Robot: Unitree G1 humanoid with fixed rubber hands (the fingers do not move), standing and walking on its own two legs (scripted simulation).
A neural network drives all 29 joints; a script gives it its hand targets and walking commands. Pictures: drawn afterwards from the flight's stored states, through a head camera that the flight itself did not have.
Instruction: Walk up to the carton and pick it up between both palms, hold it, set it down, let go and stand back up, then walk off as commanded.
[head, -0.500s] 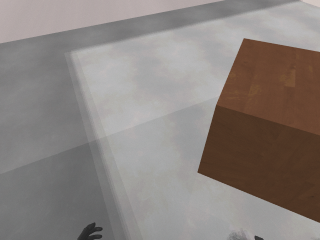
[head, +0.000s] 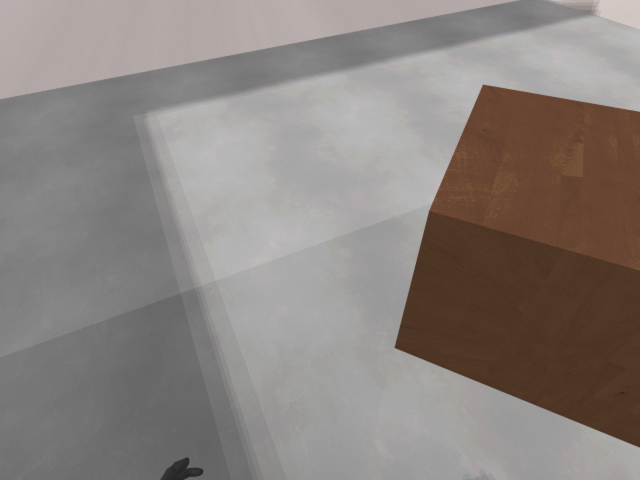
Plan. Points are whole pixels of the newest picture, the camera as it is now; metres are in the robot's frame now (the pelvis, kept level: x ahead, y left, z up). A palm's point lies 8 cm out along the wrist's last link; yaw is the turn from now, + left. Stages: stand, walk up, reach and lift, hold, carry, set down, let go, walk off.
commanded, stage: stand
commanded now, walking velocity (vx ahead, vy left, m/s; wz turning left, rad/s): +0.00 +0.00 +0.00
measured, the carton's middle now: out of the picture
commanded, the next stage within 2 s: walk up in 0.66 s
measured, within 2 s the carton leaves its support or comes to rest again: neither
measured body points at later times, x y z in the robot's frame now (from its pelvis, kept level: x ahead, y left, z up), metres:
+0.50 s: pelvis -0.01 +0.00 +0.00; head -0.01 +0.00 +0.45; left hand +0.09 +0.24 -0.12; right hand +0.08 -0.25 -0.13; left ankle +0.02 +0.12 -0.72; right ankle +0.03 -0.12 -0.72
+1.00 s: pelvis -0.03 -0.02 +0.00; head -0.02 -0.01 +0.45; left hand +0.07 +0.25 -0.13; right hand +0.04 -0.29 -0.12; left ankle +0.02 +0.12 -0.72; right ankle -0.03 -0.13 -0.67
